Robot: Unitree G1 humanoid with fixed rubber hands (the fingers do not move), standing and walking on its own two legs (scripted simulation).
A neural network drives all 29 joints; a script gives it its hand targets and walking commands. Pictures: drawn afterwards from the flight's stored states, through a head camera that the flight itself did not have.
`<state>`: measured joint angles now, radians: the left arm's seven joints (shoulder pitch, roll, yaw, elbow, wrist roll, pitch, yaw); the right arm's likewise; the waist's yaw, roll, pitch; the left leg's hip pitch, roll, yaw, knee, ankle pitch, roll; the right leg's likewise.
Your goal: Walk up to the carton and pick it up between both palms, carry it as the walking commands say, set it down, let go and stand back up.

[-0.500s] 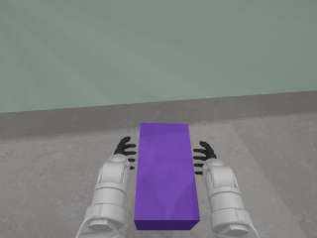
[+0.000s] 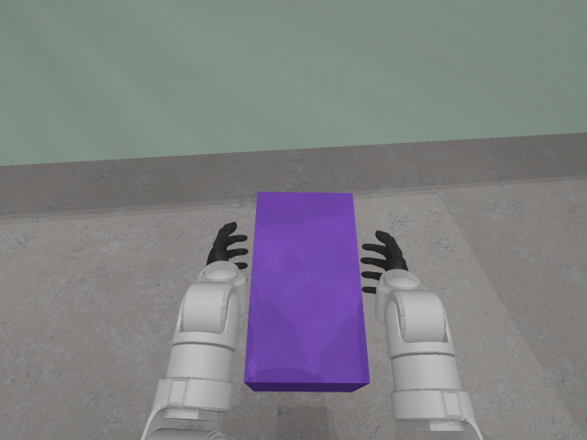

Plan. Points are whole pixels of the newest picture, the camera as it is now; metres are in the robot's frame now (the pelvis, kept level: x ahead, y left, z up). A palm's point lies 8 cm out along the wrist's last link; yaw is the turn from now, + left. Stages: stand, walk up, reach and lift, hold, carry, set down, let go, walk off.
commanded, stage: carry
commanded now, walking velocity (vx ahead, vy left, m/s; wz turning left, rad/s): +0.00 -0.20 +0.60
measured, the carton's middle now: (304, 290) +0.36 +0.01 -0.02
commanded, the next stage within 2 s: none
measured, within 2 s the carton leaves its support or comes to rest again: neither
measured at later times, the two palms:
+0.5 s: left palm (178, 305) +0.26 +0.16 +0.09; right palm (353, 260) +0.34 -0.06 +0.09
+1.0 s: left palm (222, 372) +0.19 +0.10 +0.07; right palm (371, 267) +0.34 -0.08 +0.08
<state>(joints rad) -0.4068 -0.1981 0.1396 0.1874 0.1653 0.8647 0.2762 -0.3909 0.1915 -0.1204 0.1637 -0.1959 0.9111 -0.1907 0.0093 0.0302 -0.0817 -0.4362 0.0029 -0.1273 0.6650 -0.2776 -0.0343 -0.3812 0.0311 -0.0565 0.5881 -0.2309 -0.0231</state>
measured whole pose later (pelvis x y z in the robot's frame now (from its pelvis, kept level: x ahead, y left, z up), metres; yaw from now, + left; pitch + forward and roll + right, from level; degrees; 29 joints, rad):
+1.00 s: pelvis +0.02 -0.19 +0.00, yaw +37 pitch +3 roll +0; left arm -0.41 -0.20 0.12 -0.07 0.13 1.23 0.33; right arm -0.45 0.22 -0.11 -0.03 -0.13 1.25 -0.27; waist 0.02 -0.03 -0.03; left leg -0.41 0.04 0.11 0.65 -0.31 0.03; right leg -0.55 -0.05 -0.10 1.10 -0.51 0.03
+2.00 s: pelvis +0.18 -0.44 +0.00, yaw +73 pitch +4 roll +0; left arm -0.44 -0.21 0.10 -0.03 0.13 1.20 0.25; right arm -0.38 0.19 -0.13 -0.13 -0.13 1.25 -0.27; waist -0.02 0.07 -0.01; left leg -0.64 0.06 0.02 1.08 -0.49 -0.03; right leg -0.38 -0.09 -0.15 0.60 -0.28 -0.01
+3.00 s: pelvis +0.39 -0.54 +0.01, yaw +108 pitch +3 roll -1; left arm -0.41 -0.20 0.12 -0.03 0.13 1.23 0.34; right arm -0.46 0.22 -0.13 0.02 -0.13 1.23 -0.29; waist 0.01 -0.03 -0.05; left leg -0.37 0.04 0.08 0.60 -0.29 0.03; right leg -0.55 -0.08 -0.11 1.02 -0.44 0.05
